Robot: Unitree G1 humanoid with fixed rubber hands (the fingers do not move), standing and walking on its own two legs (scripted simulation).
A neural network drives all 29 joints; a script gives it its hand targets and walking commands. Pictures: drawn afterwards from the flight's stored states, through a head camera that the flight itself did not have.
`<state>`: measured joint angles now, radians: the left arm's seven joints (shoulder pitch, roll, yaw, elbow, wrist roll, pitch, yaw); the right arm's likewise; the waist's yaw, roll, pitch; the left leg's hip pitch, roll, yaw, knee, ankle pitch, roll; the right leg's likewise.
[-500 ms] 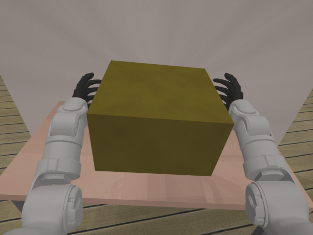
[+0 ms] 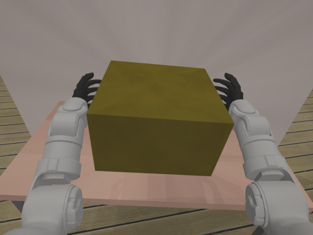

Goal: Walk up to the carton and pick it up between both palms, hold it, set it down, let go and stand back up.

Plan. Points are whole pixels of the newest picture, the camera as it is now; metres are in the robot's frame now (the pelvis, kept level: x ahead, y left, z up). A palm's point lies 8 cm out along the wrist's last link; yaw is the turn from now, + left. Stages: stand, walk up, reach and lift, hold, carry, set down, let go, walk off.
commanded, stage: hold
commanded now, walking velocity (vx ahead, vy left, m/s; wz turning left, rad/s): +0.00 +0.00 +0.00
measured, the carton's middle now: (156, 113) +0.41 +0.02 +0.16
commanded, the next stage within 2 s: none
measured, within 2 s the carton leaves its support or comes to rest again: neither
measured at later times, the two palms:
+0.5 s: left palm (81, 102) +0.37 +0.21 +0.21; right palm (233, 103) +0.39 -0.17 +0.21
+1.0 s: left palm (81, 102) +0.37 +0.21 +0.21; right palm (233, 103) +0.39 -0.17 +0.21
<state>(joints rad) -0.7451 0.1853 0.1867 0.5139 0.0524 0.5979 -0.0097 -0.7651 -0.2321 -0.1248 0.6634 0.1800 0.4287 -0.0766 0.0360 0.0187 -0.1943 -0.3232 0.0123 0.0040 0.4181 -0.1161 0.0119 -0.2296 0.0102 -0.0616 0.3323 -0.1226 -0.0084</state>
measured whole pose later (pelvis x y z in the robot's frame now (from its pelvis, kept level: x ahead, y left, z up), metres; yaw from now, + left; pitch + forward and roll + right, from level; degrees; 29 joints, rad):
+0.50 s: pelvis +0.00 +0.00 +0.00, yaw +0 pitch +1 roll -2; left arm -0.75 0.19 0.19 0.51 0.05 0.60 -0.01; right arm -0.77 -0.23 -0.12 0.66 0.18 0.43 -0.08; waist 0.04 0.02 -0.19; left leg -0.32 0.01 0.00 0.42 -0.12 0.01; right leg -0.23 0.01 -0.06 0.33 -0.12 -0.01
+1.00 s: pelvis +0.00 +0.00 +0.00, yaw +0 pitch +1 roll -2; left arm -0.75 0.19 0.19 0.51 0.05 0.60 -0.01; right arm -0.77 -0.23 -0.12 0.66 0.18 0.43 -0.08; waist 0.04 0.02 -0.19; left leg -0.32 0.01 0.00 0.42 -0.12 0.01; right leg -0.23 0.01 -0.06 0.33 -0.12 -0.01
